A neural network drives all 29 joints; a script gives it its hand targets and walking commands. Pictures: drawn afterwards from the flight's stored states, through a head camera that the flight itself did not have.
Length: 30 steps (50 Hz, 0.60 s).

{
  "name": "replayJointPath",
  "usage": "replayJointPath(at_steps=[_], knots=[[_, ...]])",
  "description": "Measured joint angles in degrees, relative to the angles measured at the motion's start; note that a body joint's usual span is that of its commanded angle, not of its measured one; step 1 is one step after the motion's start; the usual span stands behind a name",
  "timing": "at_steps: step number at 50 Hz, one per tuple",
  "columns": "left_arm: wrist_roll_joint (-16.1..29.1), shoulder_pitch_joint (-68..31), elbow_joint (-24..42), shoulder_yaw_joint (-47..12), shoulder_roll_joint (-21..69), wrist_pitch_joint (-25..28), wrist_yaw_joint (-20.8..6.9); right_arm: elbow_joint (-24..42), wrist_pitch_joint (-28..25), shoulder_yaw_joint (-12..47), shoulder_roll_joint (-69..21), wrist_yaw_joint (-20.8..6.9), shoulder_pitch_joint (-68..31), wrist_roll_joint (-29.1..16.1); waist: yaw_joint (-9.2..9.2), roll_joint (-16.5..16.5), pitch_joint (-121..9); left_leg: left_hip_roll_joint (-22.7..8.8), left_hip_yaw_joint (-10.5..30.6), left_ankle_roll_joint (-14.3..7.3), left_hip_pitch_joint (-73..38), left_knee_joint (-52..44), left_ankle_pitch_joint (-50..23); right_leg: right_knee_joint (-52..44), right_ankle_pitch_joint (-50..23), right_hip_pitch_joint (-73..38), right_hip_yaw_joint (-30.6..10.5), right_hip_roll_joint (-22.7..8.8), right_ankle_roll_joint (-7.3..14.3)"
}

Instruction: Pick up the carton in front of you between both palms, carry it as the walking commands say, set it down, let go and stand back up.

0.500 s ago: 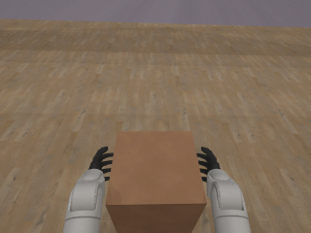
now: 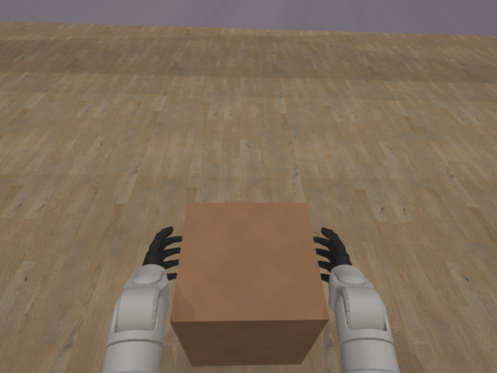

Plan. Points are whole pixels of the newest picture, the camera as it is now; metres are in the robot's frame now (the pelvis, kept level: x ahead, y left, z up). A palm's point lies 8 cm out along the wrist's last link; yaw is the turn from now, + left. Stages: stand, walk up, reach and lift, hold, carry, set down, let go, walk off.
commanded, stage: carry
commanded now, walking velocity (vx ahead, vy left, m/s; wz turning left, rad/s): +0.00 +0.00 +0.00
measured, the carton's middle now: (247, 287) +0.30 +0.00 -0.04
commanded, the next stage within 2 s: hold in 0.28 s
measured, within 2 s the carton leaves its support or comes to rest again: neither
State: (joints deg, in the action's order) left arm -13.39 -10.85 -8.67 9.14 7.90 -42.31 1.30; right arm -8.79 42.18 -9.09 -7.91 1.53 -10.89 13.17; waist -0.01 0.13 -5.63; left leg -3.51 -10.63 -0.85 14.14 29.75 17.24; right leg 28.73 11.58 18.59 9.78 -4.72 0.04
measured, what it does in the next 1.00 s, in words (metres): stands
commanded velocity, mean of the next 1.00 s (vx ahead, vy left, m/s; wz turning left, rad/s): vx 0.00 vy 0.00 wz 0.00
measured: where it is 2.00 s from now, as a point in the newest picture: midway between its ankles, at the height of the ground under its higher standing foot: outside the picture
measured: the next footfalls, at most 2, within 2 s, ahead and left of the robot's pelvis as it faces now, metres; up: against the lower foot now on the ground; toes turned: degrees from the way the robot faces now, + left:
none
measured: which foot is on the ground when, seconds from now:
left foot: down 0.00-1.00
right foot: down 0.00-1.00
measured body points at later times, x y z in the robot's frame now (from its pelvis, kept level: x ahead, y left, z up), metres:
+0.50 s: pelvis -0.01 +0.00 +0.01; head -0.04 +0.00 +0.46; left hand +0.27 +0.17 +0.04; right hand +0.29 -0.13 +0.04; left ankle -0.02 +0.10 -0.74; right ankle +0.04 -0.13 -0.74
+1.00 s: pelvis -0.02 -0.03 +0.01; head -0.08 -0.05 +0.45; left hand +0.25 +0.16 +0.05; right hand +0.30 -0.14 +0.05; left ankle -0.02 +0.10 -0.74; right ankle +0.04 -0.13 -0.74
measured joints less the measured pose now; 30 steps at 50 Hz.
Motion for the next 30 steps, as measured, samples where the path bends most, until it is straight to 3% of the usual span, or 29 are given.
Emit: replayJointPath(at_steps=[14, 20, 23, 30], knots=[[-0.1, -0.4, -0.2, 0.2, 0.1, 0.0, 0.0, -0.2, 0.0, -0.2, -0.1, -0.1, -0.3, 0.1, 0.02, 0.0, -0.2, 0.3, -0.2, -0.4, 0.3, 0.1, -0.1, -0.1, -0.4, 0.3, -0.2, -0.4, -0.4], [-0.8, -0.2, -0.7, -0.6, 0.1, 1.0, -0.7, 1.6, -0.3, 0.4, 0.2, -0.1, 1.3, 0.7, 0.6, 0.1, 6.8, 2.9, 6.2, -0.5, -8.3, -5.8, -3.1, -6.6, -3.0, -9.6, -9.1, 3.0, -0.6], [-1.1, -0.5, -1.4, -0.3, 0.1, 1.2, -0.8, 0.5, -0.5, 0.1, 0.1, -0.2, 0.7, 1.0, 0.06, -0.1, 8.0, 3.7, 7.7, -0.4, -10.1, -7.4, -4.4, -7.5, -2.8, -11.6, -10.4, 3.2, -1.8], [-1.7, -1.9, -3.5, 1.8, 0.3, 1.2, -0.8, -3.5, -0.6, -1.4, -0.5, -1.0, -2.4, 2.5, -0.43, 0.3, 8.4, 3.9, 10.2, 0.2, -11.4, -7.4, -5.3, -7.5, -2.9, -13.6, -10.5, 3.9, -1.0]])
